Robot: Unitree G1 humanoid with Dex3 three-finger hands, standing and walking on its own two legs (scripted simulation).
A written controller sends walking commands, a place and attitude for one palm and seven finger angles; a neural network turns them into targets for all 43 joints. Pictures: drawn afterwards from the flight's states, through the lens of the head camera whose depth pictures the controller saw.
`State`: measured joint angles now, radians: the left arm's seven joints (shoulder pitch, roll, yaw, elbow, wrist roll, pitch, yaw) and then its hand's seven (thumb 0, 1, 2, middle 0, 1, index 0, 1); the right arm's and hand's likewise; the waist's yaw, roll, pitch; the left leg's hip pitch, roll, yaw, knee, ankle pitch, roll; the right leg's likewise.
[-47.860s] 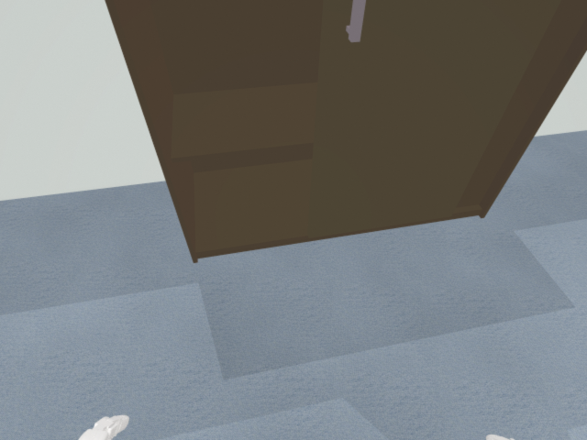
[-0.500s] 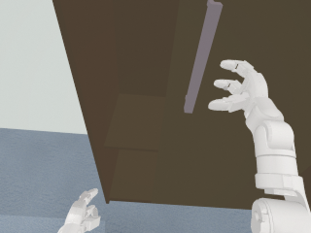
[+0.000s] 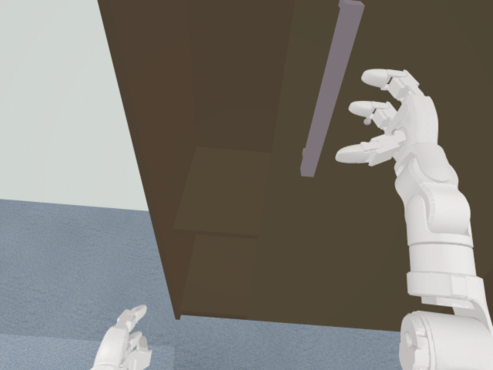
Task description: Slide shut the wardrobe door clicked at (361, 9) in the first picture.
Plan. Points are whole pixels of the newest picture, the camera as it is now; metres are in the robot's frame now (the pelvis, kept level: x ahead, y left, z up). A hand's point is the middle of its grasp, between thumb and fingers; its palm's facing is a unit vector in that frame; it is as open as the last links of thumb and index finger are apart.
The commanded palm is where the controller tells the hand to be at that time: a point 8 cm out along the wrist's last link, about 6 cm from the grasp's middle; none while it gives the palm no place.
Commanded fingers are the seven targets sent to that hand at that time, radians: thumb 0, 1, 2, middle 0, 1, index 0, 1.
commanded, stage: move the hooked fingers beside the handle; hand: right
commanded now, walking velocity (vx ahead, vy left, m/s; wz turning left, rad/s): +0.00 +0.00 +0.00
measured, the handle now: (323, 98) +0.47 -0.09 +0.25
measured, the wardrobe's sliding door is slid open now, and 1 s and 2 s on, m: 0.26 0.26 0.26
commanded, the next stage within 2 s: feel for the door with the fingertips in 0.40 s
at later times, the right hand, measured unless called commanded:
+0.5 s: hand (372, 129) +0.40 -0.15 +0.25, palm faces +0.01 +1.00 -0.01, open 14.0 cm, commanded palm +0.37 -0.20 +0.24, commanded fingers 0.00 0.50 -0.30 0.30 1.20 0.30 1.20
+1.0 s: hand (325, 129) +0.41 -0.09 +0.23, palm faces -0.01 +1.00 +0.05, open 14.0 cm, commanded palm +0.39 -0.15 +0.24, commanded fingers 0.00 0.50 -0.30 0.30 1.20 0.30 1.20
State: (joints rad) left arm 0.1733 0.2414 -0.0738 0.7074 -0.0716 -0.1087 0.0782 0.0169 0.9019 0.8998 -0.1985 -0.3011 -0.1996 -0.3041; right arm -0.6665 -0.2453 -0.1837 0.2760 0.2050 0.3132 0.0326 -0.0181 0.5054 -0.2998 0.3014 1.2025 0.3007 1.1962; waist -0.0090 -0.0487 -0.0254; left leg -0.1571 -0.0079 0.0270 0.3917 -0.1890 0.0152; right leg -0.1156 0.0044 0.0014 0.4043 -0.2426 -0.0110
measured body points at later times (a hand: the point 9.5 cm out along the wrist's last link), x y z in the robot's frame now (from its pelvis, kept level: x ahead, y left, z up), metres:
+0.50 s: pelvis +0.01 -0.01 +0.00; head -0.03 +0.02 +0.45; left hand +0.20 +0.22 -0.09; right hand +0.39 -0.20 +0.25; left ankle +0.02 +0.11 -0.74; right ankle -0.01 -0.11 -0.74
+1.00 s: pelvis +0.00 +0.00 +0.00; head -0.02 +0.02 +0.45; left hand +0.18 +0.21 -0.10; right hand +0.41 -0.14 +0.23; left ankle +0.02 +0.11 -0.74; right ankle -0.01 -0.11 -0.74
